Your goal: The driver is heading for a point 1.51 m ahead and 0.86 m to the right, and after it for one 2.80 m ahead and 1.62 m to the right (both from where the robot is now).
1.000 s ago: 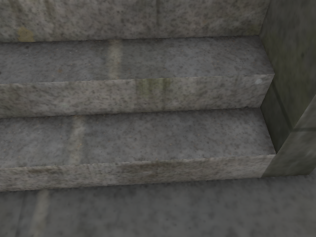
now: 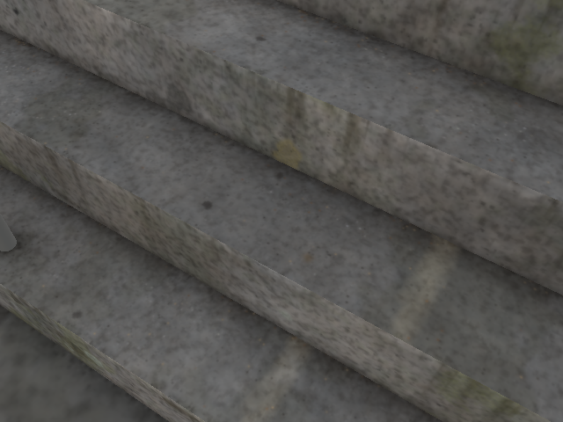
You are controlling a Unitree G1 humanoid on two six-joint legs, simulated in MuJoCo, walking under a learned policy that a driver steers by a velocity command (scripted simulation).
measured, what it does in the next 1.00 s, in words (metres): steps on the spot, turning right: right foot, then left foot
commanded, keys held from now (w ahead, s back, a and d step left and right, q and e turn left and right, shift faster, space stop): e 0.62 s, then w+e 0.38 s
